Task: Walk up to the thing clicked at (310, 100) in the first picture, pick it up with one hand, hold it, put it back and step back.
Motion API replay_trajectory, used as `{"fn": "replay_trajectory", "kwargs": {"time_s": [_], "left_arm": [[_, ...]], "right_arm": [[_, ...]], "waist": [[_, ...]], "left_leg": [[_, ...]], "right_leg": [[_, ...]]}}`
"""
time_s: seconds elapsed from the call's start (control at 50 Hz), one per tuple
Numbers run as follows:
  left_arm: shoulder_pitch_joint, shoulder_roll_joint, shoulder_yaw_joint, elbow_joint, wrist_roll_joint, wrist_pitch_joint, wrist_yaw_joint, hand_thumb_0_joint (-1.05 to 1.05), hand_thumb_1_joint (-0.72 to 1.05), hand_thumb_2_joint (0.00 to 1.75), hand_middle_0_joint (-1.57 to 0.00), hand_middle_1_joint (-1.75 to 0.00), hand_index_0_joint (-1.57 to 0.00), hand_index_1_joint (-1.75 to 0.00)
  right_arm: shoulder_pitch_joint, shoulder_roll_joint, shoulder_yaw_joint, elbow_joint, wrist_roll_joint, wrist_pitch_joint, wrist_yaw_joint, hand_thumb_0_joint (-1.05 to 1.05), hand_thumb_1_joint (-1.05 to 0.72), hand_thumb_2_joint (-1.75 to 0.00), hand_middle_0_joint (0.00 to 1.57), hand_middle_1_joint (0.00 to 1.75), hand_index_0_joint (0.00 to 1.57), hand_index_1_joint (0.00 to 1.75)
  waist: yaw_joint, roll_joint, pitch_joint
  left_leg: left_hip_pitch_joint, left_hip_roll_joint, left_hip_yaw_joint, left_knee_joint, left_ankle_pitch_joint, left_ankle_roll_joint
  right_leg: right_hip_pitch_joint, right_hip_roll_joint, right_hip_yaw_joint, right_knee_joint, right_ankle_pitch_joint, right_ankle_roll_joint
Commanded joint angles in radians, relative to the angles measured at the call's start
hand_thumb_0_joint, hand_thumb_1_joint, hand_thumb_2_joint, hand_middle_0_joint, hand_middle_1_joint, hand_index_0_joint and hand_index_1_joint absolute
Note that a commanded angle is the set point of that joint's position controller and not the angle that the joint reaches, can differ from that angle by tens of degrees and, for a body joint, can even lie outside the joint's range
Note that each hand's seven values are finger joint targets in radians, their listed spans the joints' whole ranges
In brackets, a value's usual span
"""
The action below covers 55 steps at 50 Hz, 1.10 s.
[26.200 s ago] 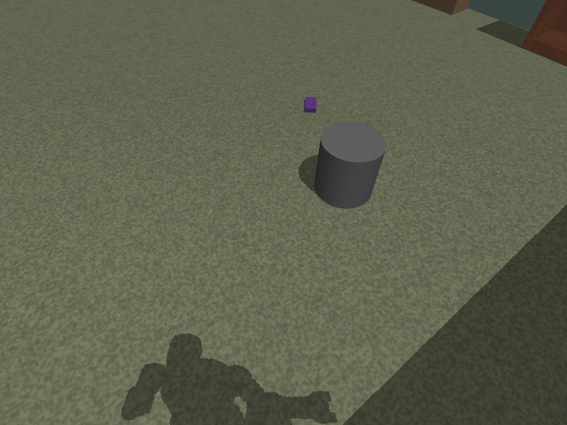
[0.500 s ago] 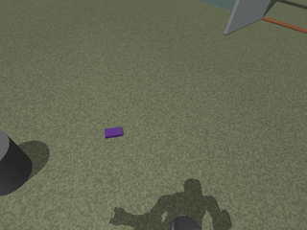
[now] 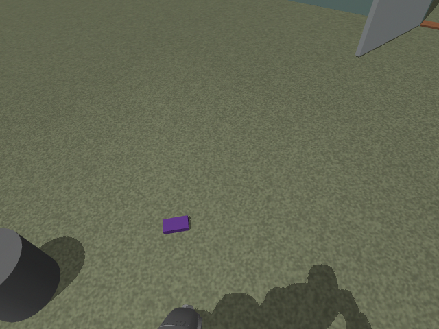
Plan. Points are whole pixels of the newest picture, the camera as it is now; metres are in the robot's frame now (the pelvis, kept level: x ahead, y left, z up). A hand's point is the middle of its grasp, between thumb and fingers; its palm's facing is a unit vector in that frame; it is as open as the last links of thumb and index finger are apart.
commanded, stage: walk up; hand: left
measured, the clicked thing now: (175, 224) +0.70 +0.31 -0.77
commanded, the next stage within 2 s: none
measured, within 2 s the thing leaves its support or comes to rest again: neither
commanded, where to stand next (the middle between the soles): +0.31 +0.04 m, yaw +0 degrees
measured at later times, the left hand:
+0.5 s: hand (90, 299) +0.20 +0.31 -0.15, palm faces -0.01 -0.94 -0.35, open 7.4 cm
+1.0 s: hand (99, 262) +0.28 +0.32 -0.16, palm faces +0.01 -0.91 -0.42, open 7.4 cm
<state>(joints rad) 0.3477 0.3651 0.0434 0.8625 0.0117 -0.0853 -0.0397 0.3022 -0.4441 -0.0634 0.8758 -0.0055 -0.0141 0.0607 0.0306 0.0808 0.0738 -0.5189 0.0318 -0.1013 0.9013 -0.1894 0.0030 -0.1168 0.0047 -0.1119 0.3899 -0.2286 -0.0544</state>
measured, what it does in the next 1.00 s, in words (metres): walks ahead: left foot, then right foot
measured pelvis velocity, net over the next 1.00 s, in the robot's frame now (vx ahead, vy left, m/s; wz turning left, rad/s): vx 0.24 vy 0.04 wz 0.03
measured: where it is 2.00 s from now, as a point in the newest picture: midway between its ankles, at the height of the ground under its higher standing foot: (225, 319)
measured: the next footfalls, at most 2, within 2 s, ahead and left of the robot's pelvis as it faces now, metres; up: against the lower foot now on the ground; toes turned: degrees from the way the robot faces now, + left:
left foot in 0.22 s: +0.23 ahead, +0.15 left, +0.00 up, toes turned +5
right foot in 0.64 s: +0.33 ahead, -0.09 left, +0.00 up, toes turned -1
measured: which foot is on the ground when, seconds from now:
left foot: up 0.00-0.20, down 0.22-0.64, up 0.66-0.96, down 0.98-1.00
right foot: down 0.00-0.24, up 0.26-0.62, down 0.64-1.00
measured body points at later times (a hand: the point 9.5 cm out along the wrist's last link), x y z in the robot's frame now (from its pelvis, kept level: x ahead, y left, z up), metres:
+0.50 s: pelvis +0.16 +0.04 -0.01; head +0.18 +0.05 +0.44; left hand +0.20 +0.36 -0.13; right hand +0.26 -0.27 -0.11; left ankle +0.19 +0.15 -0.74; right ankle +0.24 -0.11 -0.70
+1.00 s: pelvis +0.24 +0.04 -0.03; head +0.26 +0.03 +0.42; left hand +0.28 +0.37 -0.13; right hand +0.32 -0.27 -0.15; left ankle +0.29 +0.18 -0.75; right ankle +0.29 -0.10 -0.74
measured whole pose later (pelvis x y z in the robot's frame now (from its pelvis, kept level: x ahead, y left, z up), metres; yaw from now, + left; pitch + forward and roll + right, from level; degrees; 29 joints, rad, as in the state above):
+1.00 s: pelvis +0.24 +0.04 -0.03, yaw +2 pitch -3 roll +0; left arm 0.27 0.40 0.01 0.88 0.01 -0.03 0.00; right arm 0.24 -0.41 -0.05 0.92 -0.01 0.00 0.02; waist 0.03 0.03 0.09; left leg -0.34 0.03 0.00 0.64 -0.25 0.00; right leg -0.34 -0.07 -0.02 0.69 -0.30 0.02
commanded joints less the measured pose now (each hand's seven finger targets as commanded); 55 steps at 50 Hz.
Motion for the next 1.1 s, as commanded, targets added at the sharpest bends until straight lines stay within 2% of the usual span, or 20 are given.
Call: {"fn": "replay_trajectory", "kwargs": {"time_s": [0.0,0.12,0.18,0.2,0.22,0.24,0.26,0.34,0.46,0.54,0.58,0.6,0.64,0.66,0.76,0.9,0.96,1.0,1.02,1.08], "left_arm": [[0.026,0.293,0.102,-0.082,0.004,-0.029,0.024,0.00,0.90,0.90,-0.20,-0.30,-0.20,-0.30],[0.013,0.302,0.099,-0.093,0.003,-0.021,0.029,0.00,0.90,0.90,-0.20,-0.30,-0.20,-0.30],[0.004,0.292,0.082,-0.101,-0.005,-0.010,0.030,0.00,0.90,0.90,-0.20,-0.30,-0.20,-0.30],[0.056,0.233,0.058,-0.103,-0.012,-0.005,0.030,0.00,0.90,0.90,-0.20,-0.30,-0.20,-0.30],[0.103,0.161,0.041,-0.109,-0.022,-0.003,0.027,0.00,0.90,0.90,-0.20,-0.30,-0.20,-0.30],[0.112,0.232,0.057,-0.092,-0.020,0.009,0.035,0.00,0.90,0.90,-0.20,-0.30,-0.20,-0.30],[0.076,0.283,0.060,-0.078,-0.011,0.016,0.041,0.00,0.90,0.90,-0.20,-0.30,-0.20,-0.30],[0.084,0.248,0.056,-0.043,-0.018,0.019,0.016,0.00,0.90,0.90,-0.20,-0.30,-0.20,-0.30],[0.041,0.229,0.058,-0.055,-0.007,0.007,0.003,0.00,0.90,0.90,-0.20,-0.30,-0.20,-0.30],[0.056,0.217,0.059,-0.015,-0.001,-0.003,0.032,0.00,0.90,0.90,-0.20,-0.30,-0.20,-0.30],[0.110,0.223,0.063,0.012,0.000,-0.014,0.049,0.00,0.90,0.90,-0.20,-0.30,-0.20,-0.30],[0.127,0.249,0.069,0.007,0.005,-0.021,0.059,0.00,0.90,0.90,-0.20,-0.30,-0.20,-0.30],[0.092,0.352,0.087,-0.038,0.008,-0.029,0.062,0.00,0.90,0.90,-0.20,-0.30,-0.20,-0.30],[0.044,0.396,0.095,-0.044,-0.001,-0.017,0.065,0.00,0.90,0.90,-0.20,-0.30,-0.20,-0.30],[0.000,0.309,0.064,-0.045,0.001,-0.010,0.066,0.00,0.90,0.90,-0.20,-0.30,-0.20,-0.30],[-0.091,0.296,0.052,-0.061,0.005,0.020,0.057,0.00,0.90,0.90,-0.20,-0.30,-0.20,-0.30],[-0.122,0.223,0.018,-0.052,-0.013,0.045,0.053,0.00,0.90,0.90,-0.20,-0.30,-0.20,-0.30],[-0.082,0.170,-0.001,-0.028,-0.031,0.062,0.052,0.00,0.90,0.90,-0.20,-0.30,-0.20,-0.30],[-0.070,0.238,0.021,0.017,-0.025,0.068,0.058,0.00,0.90,0.90,-0.20,-0.30,-0.20,-0.30],[-0.059,0.230,0.024,0.083,-0.015,0.057,0.046,0.00,0.90,0.90,-0.20,-0.30,-0.20,-0.30]], "right_arm": [[-0.065,-0.133,-0.045,-0.093,-0.011,-0.027,0.005,0.00,-0.90,-0.90,0.20,0.30,0.20,0.30],[-0.113,-0.128,-0.042,-0.123,-0.016,-0.041,0.015,0.00,-0.90,-0.90,0.20,0.30,0.20,0.30],[0.050,-0.157,-0.061,-0.080,-0.025,-0.055,0.005,0.00,-0.90,-0.90,0.20,0.30,0.20,0.30],[0.154,-0.216,-0.086,-0.054,-0.037,-0.061,-0.009,0.00,-0.90,-0.90,0.20,0.30,0.20,0.30],[0.182,-0.283,-0.105,-0.076,-0.042,-0.063,-0.024,0.00,-0.90,-0.90,0.20,0.30,0.20,0.30],[0.152,-0.297,-0.104,-0.103,-0.011,-0.062,-0.030,0.00,-0.90,-0.90,0.20,0.30,0.20,0.30],[0.118,-0.297,-0.110,-0.101,0.012,-0.058,-0.029,0.00,-0.90,-0.90,0.20,0.30,0.20,0.30],[0.017,-0.194,-0.059,-0.128,0.014,-0.069,-0.036,0.00,-0.90,-0.90,0.20,0.30,0.20,0.30],[-0.013,-0.220,-0.066,-0.160,-0.007,-0.065,-0.025,0.00,-0.90,-0.90,0.20,0.30,0.20,0.30],[-0.063,-0.197,-0.056,-0.174,-0.015,-0.034,-0.021,0.00,-0.90,-0.90,0.20,0.30,0.20,0.30],[-0.080,-0.142,-0.034,-0.181,-0.005,-0.022,-0.025,0.00,-0.90,-0.90,0.20,0.30,0.20,0.30],[-0.060,-0.105,-0.019,-0.174,0.003,-0.021,-0.031,0.00,-0.90,-0.90,0.20,0.30,0.20,0.30],[0.059,-0.065,-0.003,-0.150,0.002,-0.001,-0.036,0.00,-0.90,-0.90,0.20,0.30,0.20,0.30],[0.045,-0.164,-0.035,-0.140,-0.006,0.008,-0.045,0.00,-0.90,-0.90,0.20,0.30,0.20,0.30],[0.039,-0.153,-0.038,-0.069,-0.002,0.013,-0.041,0.00,-0.90,-0.90,0.20,0.30,0.20,0.30],[-0.016,-0.116,-0.027,-0.012,-0.005,0.002,-0.043,0.00,-0.90,-0.90,0.20,0.30,0.20,0.30],[0.014,-0.142,-0.037,0.027,-0.016,-0.013,-0.058,0.00,-0.90,-0.90,0.20,0.30,0.20,0.30],[-0.110,-0.226,-0.038,-0.014,-0.017,-0.025,-0.062,0.00,-0.90,-0.90,0.20,0.30,0.20,0.30],[-0.178,-0.260,-0.042,-0.012,-0.008,-0.019,-0.058,0.00,-0.90,-0.90,0.20,0.30,0.20,0.30],[-0.222,-0.177,-0.010,0.007,-0.009,-0.012,-0.055,0.00,-0.90,-0.90,0.20,0.30,0.20,0.30]], "waist": [[0.028,-0.184,0.038],[0.017,-0.176,-0.002],[-0.080,-0.064,-0.085],[-0.115,0.090,-0.167],[-0.106,0.278,-0.203],[-0.104,0.138,-0.194],[-0.099,0.097,-0.134],[-0.037,0.022,0.006],[-0.049,0.111,0.017],[-0.019,0.070,-0.008],[0.022,-0.024,-0.064],[0.039,-0.108,-0.102],[-0.008,-0.285,-0.095],[0.005,-0.260,-0.054],[-0.012,-0.255,-0.062],[-0.017,-0.286,-0.085],[-0.060,-0.149,-0.088],[0.000,0.067,-0.059],[-0.001,0.089,-0.021],[0.018,0.081,0.000]], "left_leg": [[-0.096,0.024,0.001,-0.135,0.027,-0.008],[0.053,0.050,0.109,-0.290,0.022,0.037],[0.379,-0.007,0.136,-0.422,0.046,0.077],[0.568,0.044,0.029,-0.451,-0.063,0.123],[0.712,0.267,-0.350,-0.490,-0.105,0.193],[0.681,0.381,-0.580,-0.605,-0.187,0.283],[0.584,0.405,-0.570,-0.622,-0.209,0.332],[0.307,0.228,-0.114,-0.613,0.081,0.205],[0.246,0.206,-0.042,-0.646,-0.143,0.253],[0.136,0.179,-0.001,-0.506,-0.013,0.215],[0.106,0.121,0.059,-0.335,0.045,0.152],[0.122,0.070,0.112,-0.212,0.002,0.110],[-0.028,-0.052,0.084,0.081,-0.367,0.031],[-0.038,-0.019,0.078,0.165,-0.425,0.034],[-0.014,0.016,0.044,0.109,-0.243,0.018],[0.236,-0.013,0.140,-0.236,-0.122,-0.002],[0.401,0.013,0.077,-0.415,-0.006,0.029],[0.224,0.268,-0.300,-0.629,-0.304,0.125],[0.051,0.296,-0.295,-0.641,-0.426,0.189],[0.057,0.146,-0.092,-0.562,-0.354,0.096]], "right_leg": [[0.059,-0.271,0.179,-0.173,0.074,-0.089],[0.082,-0.305,0.136,-0.044,0.354,-0.122],[-0.043,-0.223,0.068,0.244,0.369,-0.084],[-0.173,-0.145,0.019,0.493,0.285,-0.043],[-0.425,-0.012,0.012,0.700,-0.183,0.012],[-0.499,0.029,0.079,0.773,-0.342,0.007],[-0.505,-0.037,0.139,0.846,-0.333,0.001],[-0.371,-0.094,0.174,0.692,-0.163,0.011],[-0.323,-0.103,0.089,0.385,-0.076,0.059],[-0.139,-0.045,0.050,0.245,0.063,0.060],[0.012,-0.017,0.049,0.139,0.159,0.050],[0.054,-0.044,0.086,0.059,0.164,0.029],[0.041,-0.401,0.634,-0.092,0.023,-0.104],[-0.020,-0.450,0.695,-0.106,-0.122,-0.219],[-0.049,-0.260,0.366,-0.050,0.034,-0.124],[-0.211,-0.219,0.217,0.073,0.130,-0.122],[-0.366,-0.177,0.190,0.201,0.002,-0.042],[-0.318,-0.029,0.105,0.317,-0.233,0.029],[-0.179,-0.057,0.122,0.390,-0.285,0.030],[-0.108,-0.049,0.106,0.212,-0.122,0.028]]}}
